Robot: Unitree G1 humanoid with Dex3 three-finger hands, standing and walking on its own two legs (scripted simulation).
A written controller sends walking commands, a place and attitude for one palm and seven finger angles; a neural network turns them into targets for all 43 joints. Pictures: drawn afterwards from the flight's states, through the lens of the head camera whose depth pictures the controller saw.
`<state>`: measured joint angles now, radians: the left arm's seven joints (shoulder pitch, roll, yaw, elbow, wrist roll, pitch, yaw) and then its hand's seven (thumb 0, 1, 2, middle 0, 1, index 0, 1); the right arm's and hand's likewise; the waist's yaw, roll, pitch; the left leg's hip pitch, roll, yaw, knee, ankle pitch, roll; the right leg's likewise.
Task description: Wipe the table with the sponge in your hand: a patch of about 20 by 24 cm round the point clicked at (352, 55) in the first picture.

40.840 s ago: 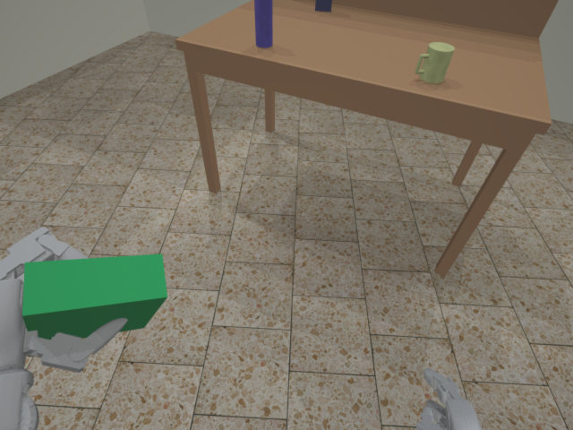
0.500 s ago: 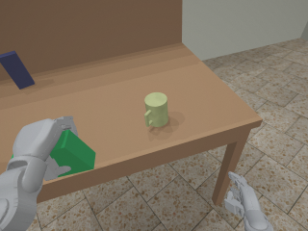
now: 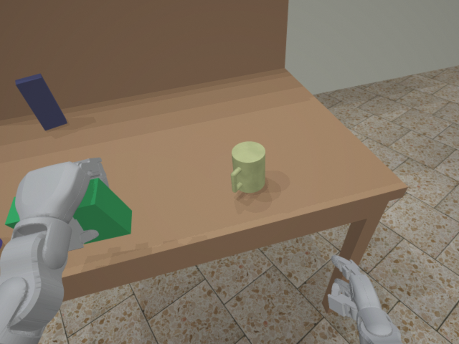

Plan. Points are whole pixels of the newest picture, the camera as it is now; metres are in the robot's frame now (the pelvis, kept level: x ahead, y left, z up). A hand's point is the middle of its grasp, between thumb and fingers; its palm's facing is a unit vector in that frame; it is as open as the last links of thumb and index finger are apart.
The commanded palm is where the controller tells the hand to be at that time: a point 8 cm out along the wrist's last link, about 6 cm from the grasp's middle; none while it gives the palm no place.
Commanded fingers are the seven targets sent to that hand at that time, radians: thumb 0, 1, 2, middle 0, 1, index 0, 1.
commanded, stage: turn the palm down, sponge in hand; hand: left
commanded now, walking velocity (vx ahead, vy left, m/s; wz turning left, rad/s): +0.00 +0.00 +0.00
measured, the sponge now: (83, 221) +0.23 +0.31 +0.12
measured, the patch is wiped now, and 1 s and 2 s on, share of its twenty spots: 0.00 0.00 0.00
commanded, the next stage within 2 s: move the sponge above the wiping area in 0.16 s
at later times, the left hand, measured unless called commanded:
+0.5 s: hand (74, 198) +0.24 +0.31 +0.17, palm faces +0.19 -0.05 -0.98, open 9.1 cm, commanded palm +0.21 +0.29 +0.23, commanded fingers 0.00 0.10 1.30 -1.20 -1.60 -1.20 -1.60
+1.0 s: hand (82, 201) +0.26 +0.32 +0.14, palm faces +0.06 -0.05 -1.00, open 9.2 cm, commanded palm +0.23 +0.30 +0.21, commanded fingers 0.00 0.10 1.30 -1.20 -1.60 -1.20 -1.60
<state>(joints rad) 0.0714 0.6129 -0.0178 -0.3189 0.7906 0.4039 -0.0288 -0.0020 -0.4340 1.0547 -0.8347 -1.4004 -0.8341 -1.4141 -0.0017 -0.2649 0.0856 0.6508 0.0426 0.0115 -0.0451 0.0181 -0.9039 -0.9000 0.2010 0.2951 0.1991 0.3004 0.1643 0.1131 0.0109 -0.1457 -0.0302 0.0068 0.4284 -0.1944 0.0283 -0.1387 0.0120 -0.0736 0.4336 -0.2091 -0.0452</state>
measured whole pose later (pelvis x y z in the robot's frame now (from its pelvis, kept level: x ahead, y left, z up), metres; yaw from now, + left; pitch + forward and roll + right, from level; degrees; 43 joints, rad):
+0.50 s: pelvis +0.01 -0.01 +0.00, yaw +0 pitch -4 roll +0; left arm 0.05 0.61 0.04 -0.26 0.79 0.44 -0.06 0.00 -0.43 1.06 -0.83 -1.40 -0.83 -1.42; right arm 0.00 -0.27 0.08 0.65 0.05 0.02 -0.03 0.02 -0.90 -0.90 0.20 0.30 0.20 0.30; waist 0.15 0.11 0.01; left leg -0.15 -0.03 0.00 0.41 -0.20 0.02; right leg -0.14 0.02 -0.08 0.42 -0.21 -0.05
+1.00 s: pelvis +0.01 -0.01 +0.00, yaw +0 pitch -3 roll +0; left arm 0.00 0.61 0.04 -0.10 0.82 0.40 -0.09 0.00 -0.43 1.06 -0.83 -1.41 -0.83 -1.42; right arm 0.04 -0.29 0.06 0.65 0.06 0.01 -0.04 0.02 -0.90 -0.90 0.20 0.30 0.20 0.30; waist 0.12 0.12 0.00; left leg -0.18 -0.02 -0.01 0.43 -0.21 0.01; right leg -0.16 0.03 -0.09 0.43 -0.22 -0.06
